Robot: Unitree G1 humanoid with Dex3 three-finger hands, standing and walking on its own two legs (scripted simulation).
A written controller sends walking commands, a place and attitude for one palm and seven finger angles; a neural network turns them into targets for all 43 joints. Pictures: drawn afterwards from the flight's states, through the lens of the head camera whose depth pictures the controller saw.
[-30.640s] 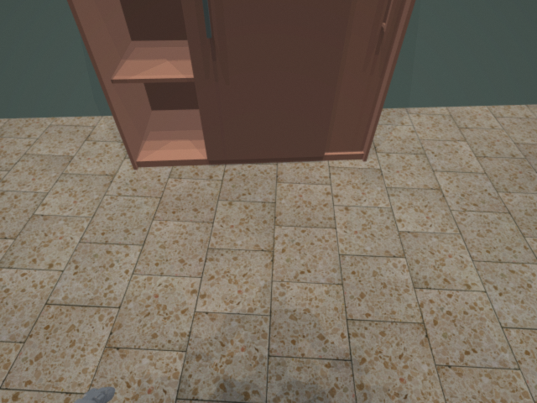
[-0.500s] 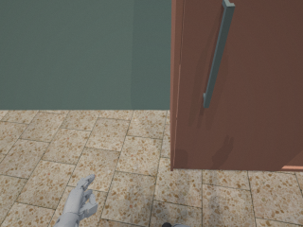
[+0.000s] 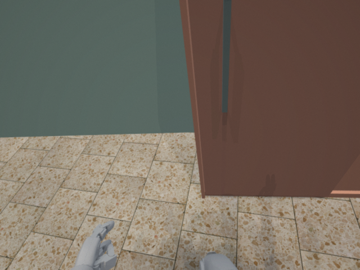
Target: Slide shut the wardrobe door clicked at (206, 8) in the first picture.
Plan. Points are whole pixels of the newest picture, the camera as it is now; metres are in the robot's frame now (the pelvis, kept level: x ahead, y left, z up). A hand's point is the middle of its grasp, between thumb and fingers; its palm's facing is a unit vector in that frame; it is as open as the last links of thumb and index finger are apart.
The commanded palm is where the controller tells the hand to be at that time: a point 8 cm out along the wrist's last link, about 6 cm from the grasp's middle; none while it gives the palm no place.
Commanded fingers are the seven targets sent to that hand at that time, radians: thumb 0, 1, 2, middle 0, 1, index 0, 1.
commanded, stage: stop stepping back and stand still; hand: right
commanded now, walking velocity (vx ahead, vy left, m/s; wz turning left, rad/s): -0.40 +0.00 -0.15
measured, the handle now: (225, 61) +0.62 -0.17 +0.15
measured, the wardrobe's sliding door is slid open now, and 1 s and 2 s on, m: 0.00 0.00 0.00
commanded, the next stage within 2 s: let the arm hang, fingers relaxed in 1.62 s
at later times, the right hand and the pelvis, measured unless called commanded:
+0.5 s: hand out of the picture +0.01 -0.42 +0.20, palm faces +0.57 +0.80 -0.16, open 7.4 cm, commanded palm -0.07 -0.43 +0.20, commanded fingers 0.00 -0.90 -0.90 0.20 0.30 0.20 0.30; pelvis -0.20 -0.13 -0.01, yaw -2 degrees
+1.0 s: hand out of the picture -0.07 -0.48 +0.18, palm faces +0.56 +0.77 -0.29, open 7.4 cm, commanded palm -0.14 -0.51 +0.20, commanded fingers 0.00 -0.90 -0.90 0.20 0.30 0.20 0.30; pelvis -0.26 -0.20 +0.00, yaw -4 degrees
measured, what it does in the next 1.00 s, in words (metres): walks backwards: right foot, then left foot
